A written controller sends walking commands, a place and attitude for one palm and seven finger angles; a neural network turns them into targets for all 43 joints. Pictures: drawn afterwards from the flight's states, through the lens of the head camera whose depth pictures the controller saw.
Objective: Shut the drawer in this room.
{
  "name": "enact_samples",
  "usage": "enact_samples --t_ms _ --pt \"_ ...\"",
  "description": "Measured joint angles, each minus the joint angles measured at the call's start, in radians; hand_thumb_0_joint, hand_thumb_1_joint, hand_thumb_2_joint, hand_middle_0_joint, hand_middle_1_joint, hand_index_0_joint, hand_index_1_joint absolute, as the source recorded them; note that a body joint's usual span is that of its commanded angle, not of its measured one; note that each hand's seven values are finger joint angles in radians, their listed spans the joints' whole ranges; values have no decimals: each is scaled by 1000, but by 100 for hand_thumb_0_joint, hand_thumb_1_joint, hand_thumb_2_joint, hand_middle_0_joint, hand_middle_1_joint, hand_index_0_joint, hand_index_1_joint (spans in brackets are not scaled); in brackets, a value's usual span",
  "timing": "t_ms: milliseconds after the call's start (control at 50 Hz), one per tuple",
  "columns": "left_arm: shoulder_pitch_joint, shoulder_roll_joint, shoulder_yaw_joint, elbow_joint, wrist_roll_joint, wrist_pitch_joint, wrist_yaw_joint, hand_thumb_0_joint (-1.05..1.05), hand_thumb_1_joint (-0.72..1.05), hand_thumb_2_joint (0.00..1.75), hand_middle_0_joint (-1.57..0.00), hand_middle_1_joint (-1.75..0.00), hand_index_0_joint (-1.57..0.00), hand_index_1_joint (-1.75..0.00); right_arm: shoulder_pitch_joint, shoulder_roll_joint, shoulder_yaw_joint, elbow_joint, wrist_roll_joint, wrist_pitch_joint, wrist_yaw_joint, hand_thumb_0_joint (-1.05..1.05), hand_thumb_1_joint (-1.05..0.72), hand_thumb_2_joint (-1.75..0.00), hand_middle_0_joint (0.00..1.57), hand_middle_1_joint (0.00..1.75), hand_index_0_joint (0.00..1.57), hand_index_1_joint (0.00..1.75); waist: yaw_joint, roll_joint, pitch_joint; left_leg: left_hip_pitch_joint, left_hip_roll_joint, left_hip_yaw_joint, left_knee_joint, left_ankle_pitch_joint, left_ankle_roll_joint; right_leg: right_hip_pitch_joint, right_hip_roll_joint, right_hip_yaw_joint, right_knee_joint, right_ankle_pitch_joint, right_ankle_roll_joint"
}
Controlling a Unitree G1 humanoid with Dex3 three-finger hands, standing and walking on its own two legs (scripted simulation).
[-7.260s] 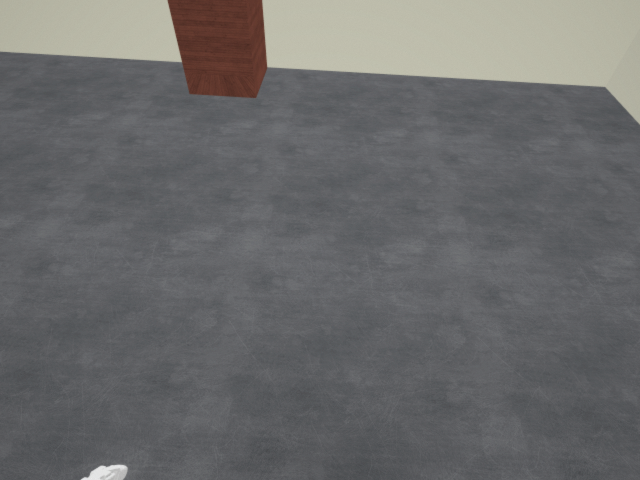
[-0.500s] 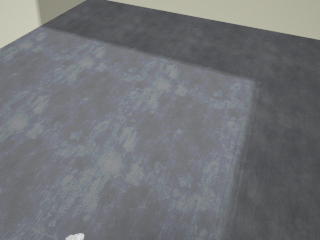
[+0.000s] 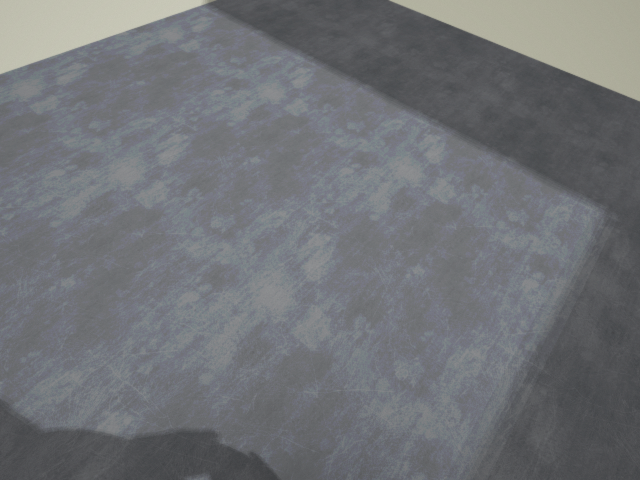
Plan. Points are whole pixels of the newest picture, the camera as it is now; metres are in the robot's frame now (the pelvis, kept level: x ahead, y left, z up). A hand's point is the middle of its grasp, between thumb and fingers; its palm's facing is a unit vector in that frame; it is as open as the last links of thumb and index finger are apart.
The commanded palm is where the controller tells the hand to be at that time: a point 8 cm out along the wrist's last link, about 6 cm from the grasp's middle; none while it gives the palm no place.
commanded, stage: turn or walk to find it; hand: left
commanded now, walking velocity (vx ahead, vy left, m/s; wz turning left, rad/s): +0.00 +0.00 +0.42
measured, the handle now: out of the picture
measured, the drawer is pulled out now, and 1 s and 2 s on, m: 0.22 0.22 0.22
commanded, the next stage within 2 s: none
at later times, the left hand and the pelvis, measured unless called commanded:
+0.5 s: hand out of the picture +0.04 +0.17 -0.13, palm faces +0.21 -0.94 -0.28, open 7.4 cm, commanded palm none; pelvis -0.01 -0.04 +0.01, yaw +12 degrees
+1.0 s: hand out of the picture -0.09 +0.21 -0.16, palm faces +0.46 -0.85 -0.25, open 7.4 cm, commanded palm none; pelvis -0.04 -0.01 +0.01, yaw +25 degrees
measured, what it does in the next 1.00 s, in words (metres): steps on the spot, turning left: right foot, then left foot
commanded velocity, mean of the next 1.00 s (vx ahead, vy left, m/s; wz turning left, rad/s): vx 0.00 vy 0.00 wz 0.42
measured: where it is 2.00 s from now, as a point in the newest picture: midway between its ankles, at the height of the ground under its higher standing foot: outside the picture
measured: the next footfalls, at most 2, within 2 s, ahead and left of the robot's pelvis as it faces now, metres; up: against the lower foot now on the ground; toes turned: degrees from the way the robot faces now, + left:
right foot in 0.38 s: +0.05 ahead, -0.13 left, +0.00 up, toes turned +4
left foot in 0.82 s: -0.05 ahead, +0.10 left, +0.00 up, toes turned +26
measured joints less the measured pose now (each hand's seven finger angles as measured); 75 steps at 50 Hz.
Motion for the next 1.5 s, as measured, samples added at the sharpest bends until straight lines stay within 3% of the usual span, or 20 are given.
enact_samples --t_ms 60,120,240,340,380,440,500,560,660,760,820,880,960,1040,1140,1220,1240,1300,1380,1500 --pt "-15 17 9 18 -2 21 0 1 91 90 -20 -30 -20 -30 -1 16 10 -11 -3 -12 -14 1 -91 -90 20 30 20 30 -4 6 -4 14 -1 -21 -36 18 12 -81 40 74 204 -10 10" --pt "-30 22 11 10 -3 15 -7 1 91 90 -19 -30 -20 -30 3 24 17 -10 -3 -13 -19 1 -91 -90 20 30 20 30 -4 18 -11 36 -7 -43 -98 60 14 -115 55 102 261 44 21" --pt "-68 9 4 -24 -6 7 -7 1 91 90 -19 -30 -20 -30 20 29 16 -8 -5 -9 -15 0 -90 -90 20 30 21 30 -20 43 -21 44 -21 -86 -145 99 9 -87 77 125 137 48 30" --pt "-98 -20 -8 -55 -11 -9 -7 1 91 90 -19 -30 -20 -30 39 17 4 -4 -8 5 -12 1 -90 -90 20 30 21 30 -41 71 -26 9 -34 -125 -107 95 -14 3 109 118 -84 89 18" --pt "-95 -29 -14 -70 -9 -27 -6 1 91 90 -19 -30 -20 -30 54 9 -3 -4 -3 11 -10 1 -90 -90 20 30 21 30 -42 79 -35 -26 -43 -140 -54 75 -30 62 115 105 -229 179 -6" --pt "-88 -60 -27 -77 -1 -43 -4 1 91 90 -20 -30 -20 -30 62 -13 -21 5 -2 30 -9 1 -91 -90 20 30 21 30 -45 107 -30 -123 -56 -150 209 -108 -36 65 111 68 -213 175 -70" --pt "-65 -79 -33 -74 0 -39 -1 1 91 90 -20 -30 -20 -30 70 -30 -32 16 -5 43 -1 1 -91 -90 20 30 20 30 -45 111 -30 -203 -46 -123 467 -86 -47 94 96 41 -253 187 -80" --pt "-50 -86 -36 -61 2 -38 2 1 91 90 -20 -30 -21 -30 79 -37 -35 22 -6 44 4 1 -91 -90 20 30 20 30 -50 103 -27 -222 -15 -102 546 -41 -66 116 82 12 -287 202 -80" --pt "-31 -80 -33 -43 8 -41 1 1 91 90 -20 -30 -21 -30 77 -34 -29 39 -4 50 4 1 -91 -90 20 30 20 30 -37 74 -17 -160 22 -73 411 -80 -84 122 52 -31 -297 205 -75" --pt "-14 -49 -22 -23 13 -38 -3 1 91 90 -20 -30 -21 -30 41 -23 -14 36 5 42 1 1 -91 -90 20 30 20 30 -12 45 -2 -66 26 -28 190 -114 -75 98 20 -70 -257 189 -55" --pt "4 -25 -10 -11 5 -26 -3 1 91 90 -20 -30 -21 -30 26 -21 -4 12 5 18 3 1 -91 -90 20 30 20 30 -8 39 -10 20 26 -3 -22 9 -48 63 3 -96 -183 156 -31" --pt "-1 12 2 4 0 6 2 1 91 90 -20 -30 -21 -30 4 5 4 -2 0 -5 -2 1 -91 -90 20 30 20 30 0 0 -1 5 3 -1 -1 -11 2 -29 12 0 33 -13 0" --pt "-20 23 9 18 -3 17 -4 1 91 90 -19 -30 -20 -30 2 22 17 -9 -2 -14 -18 1 -91 -90 20 30 20 30 -1 9 -6 37 -3 -27 -67 28 7 -112 53 80 247 19 17" --pt "-41 18 6 0 -6 9 -8 1 91 90 -19 -30 -20 -30 9 29 23 -6 -1 -15 -20 0 -91 -90 20 30 20 30 -3 24 -16 60 -17 -53 -133 70 9 -122 63 110 245 60 29" --pt "-76 -3 -2 -28 -9 5 -7 1 91 90 -19 -30 -20 -30 22 30 16 -5 -6 -7 -15 0 -90 -90 20 30 21 30 -23 47 -23 52 -27 -90 -141 86 -2 -69 81 123 94 40 30" --pt "-95 -24 -12 -54 -12 -15 -7 1 91 90 -19 -30 -20 -30 39 18 5 -2 -6 5 -13 1 -90 -90 20 30 21 30 -39 72 -28 16 -33 -123 -92 72 -27 29 107 111 -145 123 19" --pt "-95 -29 -15 -61 -11 -26 -7 1 91 90 -19 -30 -20 -30 46 13 0 -2 -3 7 -11 1 -90 -90 20 30 21 30 -39 78 -32 -2 -36 -132 -62 60 -36 58 110 102 -216 174 -7" --pt "-94 -60 -28 -70 -2 -46 -4 1 91 90 -20 -30 -20 -30 59 -12 -18 8 0 26 -11 1 -91 -90 20 30 21 30 -47 109 -27 -96 -47 -144 190 -108 -41 67 106 57 -208 172 -77" --pt "-69 -84 -34 -68 0 -45 0 1 91 90 -20 -30 -21 -30 68 -34 -34 25 -5 42 -1 1 -91 -90 20 30 20 30 -45 111 -27 -198 -34 -113 507 -81 -55 104 86 21 -259 187 -85" --pt "-36 -86 -36 -44 6 -45 2 1 90 90 -20 -30 -21 -30 73 -39 -33 39 -5 49 3 1 -91 -90 20 30 20 30 -41 86 -20 -178 14 -86 474 -65 -85 126 60 -30 -299 207 -86"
